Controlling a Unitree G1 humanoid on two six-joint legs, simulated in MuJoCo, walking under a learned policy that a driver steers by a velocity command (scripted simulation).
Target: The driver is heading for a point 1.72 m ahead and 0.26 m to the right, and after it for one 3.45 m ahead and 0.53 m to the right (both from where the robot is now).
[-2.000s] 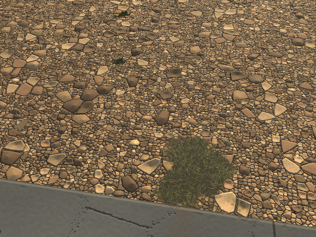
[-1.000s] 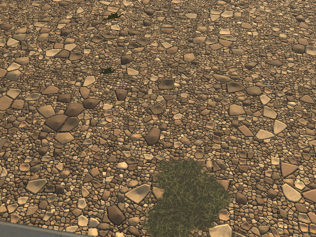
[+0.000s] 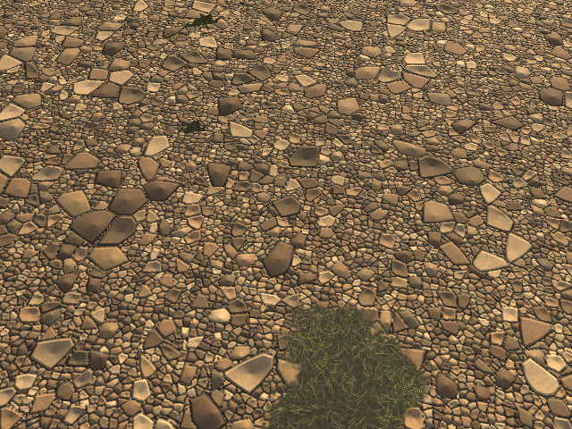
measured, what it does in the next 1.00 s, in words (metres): goes down: right foot, then left foot 0.18 m lower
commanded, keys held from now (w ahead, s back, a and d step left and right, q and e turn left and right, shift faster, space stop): w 1.00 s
